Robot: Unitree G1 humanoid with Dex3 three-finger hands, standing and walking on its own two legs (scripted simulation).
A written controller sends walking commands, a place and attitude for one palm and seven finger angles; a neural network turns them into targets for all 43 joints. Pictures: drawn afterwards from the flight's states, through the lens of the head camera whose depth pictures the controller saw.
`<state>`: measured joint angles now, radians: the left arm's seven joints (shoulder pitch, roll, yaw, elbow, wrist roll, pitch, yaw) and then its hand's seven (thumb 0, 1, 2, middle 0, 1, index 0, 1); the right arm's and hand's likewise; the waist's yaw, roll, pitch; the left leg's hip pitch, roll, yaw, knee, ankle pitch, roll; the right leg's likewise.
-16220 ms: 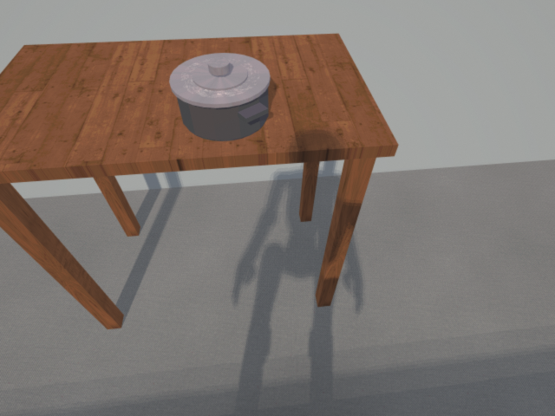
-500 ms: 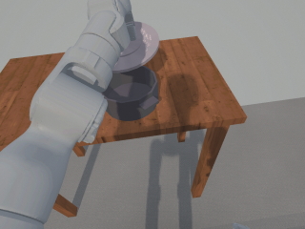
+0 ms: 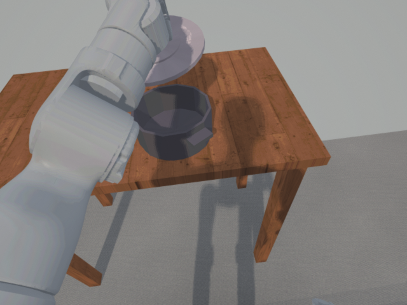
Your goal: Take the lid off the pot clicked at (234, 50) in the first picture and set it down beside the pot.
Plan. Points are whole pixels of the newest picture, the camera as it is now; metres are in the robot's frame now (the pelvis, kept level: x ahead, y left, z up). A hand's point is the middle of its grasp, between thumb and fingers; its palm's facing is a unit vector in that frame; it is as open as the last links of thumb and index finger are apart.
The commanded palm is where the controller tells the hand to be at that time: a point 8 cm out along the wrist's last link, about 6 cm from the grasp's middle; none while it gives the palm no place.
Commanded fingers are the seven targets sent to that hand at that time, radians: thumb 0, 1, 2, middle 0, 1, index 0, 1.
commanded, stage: move the lid sideways beside the pot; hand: left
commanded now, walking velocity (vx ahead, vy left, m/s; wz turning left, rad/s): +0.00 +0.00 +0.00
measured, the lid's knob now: (148, 36) +0.51 +0.07 +0.28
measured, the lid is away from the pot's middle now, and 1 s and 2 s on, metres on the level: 0.01 0.11 0.24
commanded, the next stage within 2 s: none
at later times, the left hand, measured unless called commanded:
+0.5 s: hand (123, 38) +0.48 +0.10 +0.30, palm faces -0.19 -0.12 -0.97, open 5.9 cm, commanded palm +0.47 +0.10 +0.36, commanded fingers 0.00 0.69 1.01 -0.76 -1.14 -0.96 -1.12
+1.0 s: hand (90, 42) +0.47 +0.15 +0.30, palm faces -0.17 -0.07 -0.98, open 5.9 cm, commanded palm +0.46 +0.16 +0.36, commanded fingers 0.00 0.69 1.01 -0.76 -1.14 -0.96 -1.12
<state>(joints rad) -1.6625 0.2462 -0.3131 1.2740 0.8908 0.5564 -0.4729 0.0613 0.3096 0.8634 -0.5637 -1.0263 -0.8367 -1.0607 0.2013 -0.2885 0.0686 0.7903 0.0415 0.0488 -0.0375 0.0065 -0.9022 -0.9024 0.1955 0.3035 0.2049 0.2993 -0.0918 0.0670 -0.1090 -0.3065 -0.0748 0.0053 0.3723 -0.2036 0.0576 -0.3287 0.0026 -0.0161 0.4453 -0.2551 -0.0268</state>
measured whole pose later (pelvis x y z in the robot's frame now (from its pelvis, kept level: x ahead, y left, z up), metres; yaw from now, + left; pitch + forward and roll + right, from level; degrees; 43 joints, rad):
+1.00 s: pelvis +0.00 +0.01 +0.00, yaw +1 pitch +8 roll +1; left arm -1.49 0.44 -0.34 1.05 0.95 0.40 -0.55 0.07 0.31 0.86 -0.56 -1.02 -0.85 -1.07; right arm 0.20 -0.28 0.05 0.74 0.05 0.07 -0.04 0.01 -0.90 -0.90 0.20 0.30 0.21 0.30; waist -0.06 0.06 -0.11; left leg -0.32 -0.09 -0.01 0.40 -0.21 0.07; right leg -0.32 -0.01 -0.03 0.45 -0.26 -0.02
